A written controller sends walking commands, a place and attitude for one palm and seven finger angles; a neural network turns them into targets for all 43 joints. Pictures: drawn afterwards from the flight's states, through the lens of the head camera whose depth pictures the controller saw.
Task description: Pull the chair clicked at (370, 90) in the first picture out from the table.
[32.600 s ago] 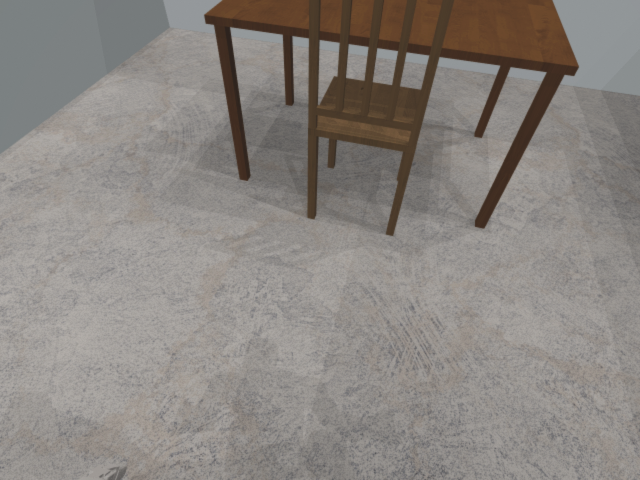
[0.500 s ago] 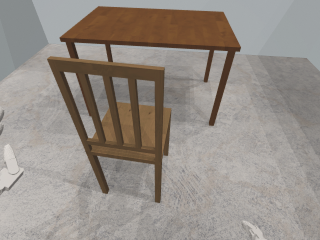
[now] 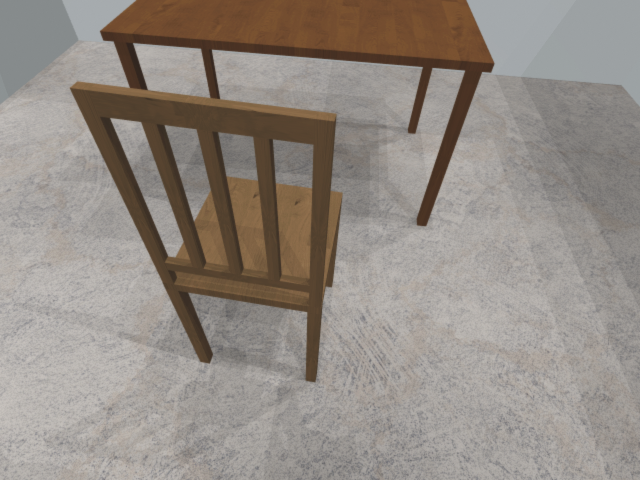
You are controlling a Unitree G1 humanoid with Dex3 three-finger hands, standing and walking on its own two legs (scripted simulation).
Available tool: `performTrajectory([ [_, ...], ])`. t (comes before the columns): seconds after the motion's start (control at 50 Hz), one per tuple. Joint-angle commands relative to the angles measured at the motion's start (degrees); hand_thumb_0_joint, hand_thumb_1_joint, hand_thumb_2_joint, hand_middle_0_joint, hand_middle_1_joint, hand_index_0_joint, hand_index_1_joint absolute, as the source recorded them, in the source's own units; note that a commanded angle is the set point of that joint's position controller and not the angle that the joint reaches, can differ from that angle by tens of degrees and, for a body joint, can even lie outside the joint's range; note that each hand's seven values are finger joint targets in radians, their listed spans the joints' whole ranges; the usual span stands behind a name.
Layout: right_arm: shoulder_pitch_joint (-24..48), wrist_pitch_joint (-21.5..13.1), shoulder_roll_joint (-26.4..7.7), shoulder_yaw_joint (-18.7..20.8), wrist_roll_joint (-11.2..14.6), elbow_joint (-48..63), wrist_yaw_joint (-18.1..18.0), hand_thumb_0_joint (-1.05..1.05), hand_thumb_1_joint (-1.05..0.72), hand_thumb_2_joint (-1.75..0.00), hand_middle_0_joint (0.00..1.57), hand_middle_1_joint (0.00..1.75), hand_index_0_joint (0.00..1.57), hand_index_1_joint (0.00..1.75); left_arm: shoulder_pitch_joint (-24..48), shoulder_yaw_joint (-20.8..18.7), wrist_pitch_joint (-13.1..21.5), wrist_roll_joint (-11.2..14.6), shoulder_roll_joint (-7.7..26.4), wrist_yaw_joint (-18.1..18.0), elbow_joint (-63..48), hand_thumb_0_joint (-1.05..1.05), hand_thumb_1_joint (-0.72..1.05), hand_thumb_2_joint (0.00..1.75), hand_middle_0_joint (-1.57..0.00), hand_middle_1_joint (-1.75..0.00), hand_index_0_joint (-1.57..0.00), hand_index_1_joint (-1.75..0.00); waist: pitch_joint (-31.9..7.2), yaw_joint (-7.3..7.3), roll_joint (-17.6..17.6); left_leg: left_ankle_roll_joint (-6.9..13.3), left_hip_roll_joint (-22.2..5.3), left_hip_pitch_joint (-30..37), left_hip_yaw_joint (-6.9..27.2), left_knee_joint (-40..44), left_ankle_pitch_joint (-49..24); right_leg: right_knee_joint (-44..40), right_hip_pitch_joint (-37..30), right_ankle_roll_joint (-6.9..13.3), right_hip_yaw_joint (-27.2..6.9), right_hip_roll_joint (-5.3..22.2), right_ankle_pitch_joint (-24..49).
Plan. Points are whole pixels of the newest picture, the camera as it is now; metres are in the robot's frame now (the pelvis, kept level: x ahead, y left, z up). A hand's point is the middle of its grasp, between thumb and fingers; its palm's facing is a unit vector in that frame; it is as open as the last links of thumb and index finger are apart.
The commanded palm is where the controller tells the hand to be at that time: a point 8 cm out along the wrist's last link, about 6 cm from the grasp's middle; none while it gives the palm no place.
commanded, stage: let the arm hang, fingers relaxed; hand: left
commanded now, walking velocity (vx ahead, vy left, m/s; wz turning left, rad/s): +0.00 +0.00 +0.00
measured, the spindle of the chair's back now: (224, 212) +0.56 +0.20 -0.04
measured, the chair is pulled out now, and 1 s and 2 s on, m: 0.57 0.57 0.57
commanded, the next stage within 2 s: look to check the result in 0.82 s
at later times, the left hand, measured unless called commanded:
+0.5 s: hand out of the picture +0.00 +0.16 -0.16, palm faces +0.04 -0.98 -0.20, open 7.3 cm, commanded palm none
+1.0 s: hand out of the picture +0.01 +0.14 -0.17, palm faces +0.06 -0.98 -0.19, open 7.3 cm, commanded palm none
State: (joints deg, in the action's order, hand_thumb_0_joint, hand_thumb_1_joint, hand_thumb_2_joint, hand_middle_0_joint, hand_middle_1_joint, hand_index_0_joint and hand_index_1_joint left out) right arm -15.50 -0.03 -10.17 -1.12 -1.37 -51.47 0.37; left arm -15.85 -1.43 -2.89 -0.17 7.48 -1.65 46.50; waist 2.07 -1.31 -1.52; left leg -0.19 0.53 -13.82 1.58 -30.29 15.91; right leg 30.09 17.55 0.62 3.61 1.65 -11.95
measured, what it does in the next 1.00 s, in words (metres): stands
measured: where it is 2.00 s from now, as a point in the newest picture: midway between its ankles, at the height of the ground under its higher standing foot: outside the picture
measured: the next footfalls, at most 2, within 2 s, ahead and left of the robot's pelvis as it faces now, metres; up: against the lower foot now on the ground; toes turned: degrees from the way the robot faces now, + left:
none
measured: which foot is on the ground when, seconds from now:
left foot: down 0.00-1.00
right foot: down 0.00-1.00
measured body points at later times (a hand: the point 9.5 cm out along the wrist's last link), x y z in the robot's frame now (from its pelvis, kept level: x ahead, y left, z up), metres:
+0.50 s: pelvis +0.01 -0.01 +0.01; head +0.02 -0.02 +0.46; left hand +0.00 +0.21 -0.15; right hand -0.02 -0.21 -0.16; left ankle +0.00 +0.12 -0.73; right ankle +0.05 -0.11 -0.73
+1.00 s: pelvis +0.01 -0.02 +0.01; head +0.03 -0.03 +0.46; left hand +0.00 +0.20 -0.15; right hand -0.02 -0.22 -0.16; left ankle +0.00 +0.12 -0.73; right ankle +0.05 -0.11 -0.73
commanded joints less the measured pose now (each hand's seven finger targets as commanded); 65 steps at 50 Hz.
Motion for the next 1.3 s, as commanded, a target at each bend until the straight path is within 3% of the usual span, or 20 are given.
performTrajectory([
  [0.0,-3.8,-1.5,-5.5,2.2,0.0,0.0,-1.6,0.00,-0.90,-0.90,0.20,0.30,0.20,0.30,-4.1,-1.6,3.1,-1.0,8.7,0.0,0.9,0.00,0.90,0.90,-0.20,-0.30,-0.20,-0.30,-5.4,1.80,10.4,2.3,-5.2,-1.3,4.7,7.4,-12.5,-6.5,-10.6,2.9,-5.6,4.1,8.3],
  [0.04,-5.1,-1.1,-4.6,2.2,0.1,-1.3,-1.7,0.00,-0.90,-0.90,0.20,0.30,0.20,0.30,-3.8,-0.9,3.0,-0.7,9.0,0.0,3.4,0.00,0.90,0.90,-0.20,-0.30,-0.20,-0.30,-4.0,1.67,11.0,2.2,-5.0,-1.9,4.3,8.0,-9.2,-7.5,-10.3,3.0,-5.4,4.1,6.3],
  [0.1,-7.4,-0.8,-4.7,2.3,0.4,-3.1,-1.8,0.00,-0.90,-0.90,0.20,0.30,0.20,0.30,-3.3,-0.2,2.9,-0.5,8.8,0.1,6.3,0.00,0.90,0.90,-0.20,-0.30,-0.20,-0.30,-0.7,1.50,5.1,2.7,-5.4,-3.0,4.7,9.1,-6.0,-8.9,-9.0,2.9,-5.0,4.0,3.7],
  [0.12,-8.3,-0.8,-4.6,2.3,0.5,-3.6,-1.8,0.00,-0.90,-0.90,0.20,0.30,0.20,0.30,-3.6,-0.1,3.0,-0.5,8.7,0.1,7.2,0.00,0.90,0.90,-0.20,-0.30,-0.20,-0.30,-1.2,1.41,3.5,2.7,-5.3,-2.7,4.5,9.1,-5.5,-9.3,-9.3,2.9,-5.3,4.1,2.9],
  [0.18,-9.9,-0.5,-4.1,2.1,0.5,-5.1,-1.8,0.00,-0.90,-0.90,0.20,0.30,0.20,0.30,-4.0,0.3,2.8,-0.3,8.7,0.1,9.5,0.00,0.90,0.90,-0.20,-0.30,-0.20,-0.30,1.6,1.40,2.8,2.9,-5.1,-3.3,4.3,9.8,-2.4,-10.8,-7.3,3.0,-5.5,4.1,-1.8],
  [0.24,-11.3,-0.7,-3.7,2.0,0.5,-6.4,-1.9,0.00,-0.90,-0.90,0.20,0.30,0.20,0.30,-4.6,0.5,2.9,-0.2,8.2,-0.1,11.0,0.00,0.90,0.90,-0.20,-0.30,-0.20,-0.30,0.8,1.28,1.7,3.0,-5.0,-2.7,4.2,9.9,-2.9,-10.5,-7.5,2.9,-5.8,4.1,-2.0],
  [0.28,-11.6,-0.6,-3.4,1.9,0.5,-7.0,-1.9,0.00,-0.90,-0.90,0.20,0.30,0.20,0.30,-5.1,0.6,2.8,-0.2,7.9,-0.2,11.7,0.00,0.90,0.90,-0.20,-0.30,-0.20,-0.30,2.2,1.33,2.9,3.1,-4.9,-3.0,4.0,10.3,-1.7,-10.9,-6.4,3.0,-5.7,4.0,-3.3],
  [0.34,-12.3,-0.8,-2.8,1.8,0.6,-7.7,-2.1,0.00,-0.90,-0.90,0.20,0.30,0.20,0.30,-5.6,0.6,3.0,-0.2,7.3,-0.3,12.5,0.00,0.90,0.90,-0.20,-0.30,-0.20,-0.30,1.6,1.34,1.2,3.1,-5.1,-2.7,3.9,10.3,-3.4,-10.2,-6.9,3.0,-5.7,4.0,-1.6],
  [0.48,-12.4,-0.6,-1.2,1.7,0.5,-8.6,-2.2,0.00,-0.90,-0.90,0.20,0.30,0.20,0.30,-6.2,0.5,2.9,-0.3,6.2,-0.6,13.0,0.00,0.90,0.90,-0.20,-0.30,-0.20,-0.30,4.7,1.40,1.4,2.9,-4.5,-3.4,3.3,10.1,-1.9,-11.0,-4.5,3.0,-5.8,3.9,-4.0],
  [0.56,-12.2,-0.7,-0.5,1.6,0.4,-8.7,-2.2,0.00,-0.90,-0.90,0.20,0.30,0.20,0.30,-6.5,0.2,3.0,-0.4,5.6,-0.6,13.0,0.00,0.90,0.90,-0.20,-0.30,-0.20,-0.30,3.4,1.49,3.2,2.8,-4.4,-3.2,3.1,9.9,-2.6,-10.5,-5.4,3.0,-6.0,4.1,-2.9],
  [0.6,-12.3,-0.7,-0.3,1.7,0.4,-8.8,-2.3,0.00,-0.90,-0.90,0.20,0.30,0.20,0.30,-6.3,0.2,3.0,-0.4,5.5,-0.6,13.0,0.00,0.90,0.90,-0.20,-0.30,-0.20,-0.30,4.5,1.40,2.9,2.8,-4.6,-3.7,3.3,10.0,-2.5,-10.5,-5.1,3.0,-5.8,3.9,-2.7],
  [0.76,-12.3,-0.9,-0.1,1.7,0.5,-8.9,-2.4,0.00,-0.90,-0.90,0.20,0.30,0.20,0.30,-6.6,0.0,3.3,-0.4,5.0,-0.6,12.7,0.00,0.90,0.90,-0.20,-0.30,-0.20,-0.30,2.0,1.31,2.1,2.7,-4.7,-1.8,3.2,9.5,-5.3,-10.1,-6.3,3.2,-5.7,4.1,0.2],
  [0.86,-12.3,-0.9,-0.1,1.7,0.5,-9.2,-2.4,0.00,-0.90,-0.90,0.20,0.30,0.20,0.30,-6.5,0.0,3.3,-0.3,5.0,-0.6,12.9,0.00,0.90,0.90,-0.20,-0.30,-0.20,-0.30,2.3,1.28,1.3,2.5,-4.7,-1.5,2.8,9.3,-5.8,-10.3,-6.5,3.3,-5.6,4.2,0.4],
  [1.0,-12.7,-0.7,-0.2,1.6,0.4,-9.7,-2.4,0.00,-0.90,-0.90,0.20,0.30,0.20,0.30,-6.3,-0.1,3.2,-0.3,5.2,-0.6,13.1,0.00,0.90,0.90,-0.20,-0.30,-0.20,-0.30,3.4,1.36,3.0,2.4,-4.6,-2.1,2.8,9.4,-4.6,-10.9,-6.1,3.4,-5.8,4.1,-1.5],
  [1.02,-12.6,-0.7,-0.2,1.6,0.4,-9.6,-2.4,0.00,-0.90,-0.90,0.20,0.30,0.20,0.30,-6.4,-0.1,3.3,-0.3,5.3,-0.6,13.1,0.00,0.90,0.90,-0.20,-0.30,-0.20,-0.30,2.9,1.39,1.6,2.4,-4.5,-1.9,2.6,9.1,-4.7,-10.9,-6.5,3.4,-5.8,4.2,-1.5],
  [1.12,-12.9,-0.4,-0.2,1.7,0.3,-9.9,-2.4,0.00,-0.90,-0.90,0.20,0.30,0.20,0.30,-6.3,-0.1,3.2,-0.3,5.3,-0.6,13.2,0.00,0.90,0.90,-0.20,-0.30,-0.20,-0.30,4.1,1.25,1.7,2.3,-4.2,-2.1,2.3,8.9,-2.5,-12.0,-5.0,3.5,-6.4,4.2,-4.5],
  [1.26,-12.9,-0.8,0.0,1.7,0.4,-10.3,-2.4,0.00,-0.90,-0.90,0.20,0.30,0.20,0.30,-6.3,-0.1,3.4,-0.3,5.2,-0.6,13.3,0.00,0.90,0.90,-0.20,-0.30,-0.20,-0.30,2.0,1.33,1.7,2.3,-4.5,-1.1,2.6,8.7,-5.6,-10.9,-6.8,3.6,-6.0,4.2,-0.6],
  [1.28,-12.8,-0.7,-0.1,1.7,0.4,-10.2,-2.5,0.00,-0.90,-0.90,0.20,0.30,0.20,0.30,-6.0,0.0,3.3,-0.3,5.0,-0.6,13.3,0.00,0.90,0.90,-0.20,-0.30,-0.20,-0.30,3.4,1.31,2.5,2.3,-4.6,-1.5,2.7,9.1,-5.2,-11.0,-6.0,3.6,-5.6,4.0,-0.8],
])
